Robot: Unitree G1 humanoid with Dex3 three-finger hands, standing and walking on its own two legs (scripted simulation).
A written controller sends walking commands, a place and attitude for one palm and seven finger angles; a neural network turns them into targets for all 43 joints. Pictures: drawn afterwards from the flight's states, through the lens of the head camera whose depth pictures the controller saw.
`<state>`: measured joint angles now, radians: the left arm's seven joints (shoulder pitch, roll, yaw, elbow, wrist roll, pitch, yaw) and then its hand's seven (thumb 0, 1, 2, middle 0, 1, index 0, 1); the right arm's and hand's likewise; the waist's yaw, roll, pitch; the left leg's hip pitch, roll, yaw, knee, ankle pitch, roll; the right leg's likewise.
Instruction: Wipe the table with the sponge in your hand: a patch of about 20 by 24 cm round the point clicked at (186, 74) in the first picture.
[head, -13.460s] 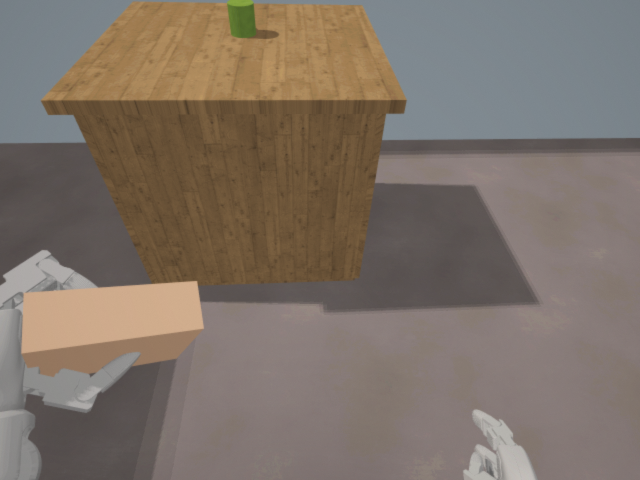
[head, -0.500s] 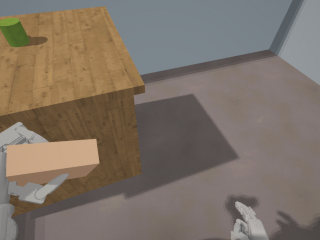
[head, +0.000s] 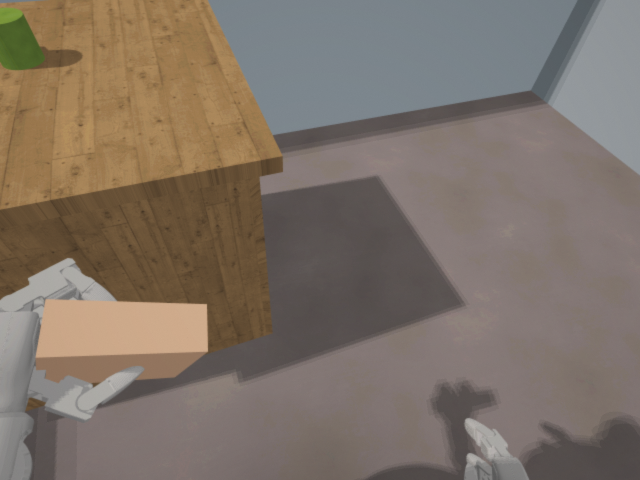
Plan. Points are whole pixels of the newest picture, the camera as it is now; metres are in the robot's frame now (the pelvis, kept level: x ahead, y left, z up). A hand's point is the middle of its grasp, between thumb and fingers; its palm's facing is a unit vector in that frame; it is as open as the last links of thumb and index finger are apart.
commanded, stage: look again from close up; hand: left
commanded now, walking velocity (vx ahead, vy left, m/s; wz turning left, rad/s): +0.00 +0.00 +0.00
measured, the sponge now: (146, 344) +0.22 +0.20 +0.09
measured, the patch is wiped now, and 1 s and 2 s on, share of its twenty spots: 0.00 0.00 0.00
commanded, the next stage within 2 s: shuffle to correct the standing spot in 0.04 s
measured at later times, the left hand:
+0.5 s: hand (34, 287) +0.25 +0.30 +0.15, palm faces +0.38 -0.83 -0.41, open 9.1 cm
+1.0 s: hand out of the picture +0.27 +0.33 +0.18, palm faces +0.36 -0.79 -0.50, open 9.1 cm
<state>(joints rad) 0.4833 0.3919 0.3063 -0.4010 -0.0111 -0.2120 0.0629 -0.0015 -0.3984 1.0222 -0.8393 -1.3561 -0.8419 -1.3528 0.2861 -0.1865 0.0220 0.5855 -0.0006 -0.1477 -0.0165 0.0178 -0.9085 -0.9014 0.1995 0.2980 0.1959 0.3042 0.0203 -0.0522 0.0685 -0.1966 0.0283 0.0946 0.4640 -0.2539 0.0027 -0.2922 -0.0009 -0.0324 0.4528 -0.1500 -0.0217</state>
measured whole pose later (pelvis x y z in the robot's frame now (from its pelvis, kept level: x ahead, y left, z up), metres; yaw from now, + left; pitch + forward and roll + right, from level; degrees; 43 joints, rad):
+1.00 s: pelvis +0.04 +0.10 -0.01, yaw +0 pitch +0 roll +1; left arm 0.45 0.44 0.41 -0.53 -0.03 -0.23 0.12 0.00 -0.40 1.04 -0.83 -1.37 -0.84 -1.37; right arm 0.26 -0.19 0.03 0.56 0.00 -0.11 0.02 0.02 -0.91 -0.90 0.20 0.30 0.20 0.30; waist -0.02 0.00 0.05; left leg -0.27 -0.07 0.09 0.61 -0.33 0.08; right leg -0.33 0.00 -0.15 0.62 -0.29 -0.02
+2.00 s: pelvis +0.06 +0.31 -0.01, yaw +0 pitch -1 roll +2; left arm 0.42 0.42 0.41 -0.55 -0.02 -0.21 0.14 0.00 -0.40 1.04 -0.84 -1.37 -0.84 -1.37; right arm 0.20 -0.18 -0.02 0.60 0.01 -0.15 0.00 0.02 -0.91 -0.90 0.20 0.30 0.20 0.30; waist -0.02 -0.04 0.07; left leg -0.34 0.01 0.08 0.59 -0.23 0.01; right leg -0.40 -0.05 -0.10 0.93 -0.48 0.02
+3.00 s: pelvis +0.12 +0.43 -0.01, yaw +1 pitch -2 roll +2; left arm 0.36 0.39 0.37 -0.50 -0.03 -0.18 0.15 0.00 -0.41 1.04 -0.84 -1.37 -0.84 -1.37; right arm 0.17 -0.18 -0.01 0.62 -0.01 -0.12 -0.04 0.02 -0.91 -0.90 0.20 0.30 0.20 0.30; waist 0.01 -0.07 0.08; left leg -0.31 0.02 0.11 0.56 -0.22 0.00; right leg -0.26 -0.03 -0.02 0.74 -0.47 -0.01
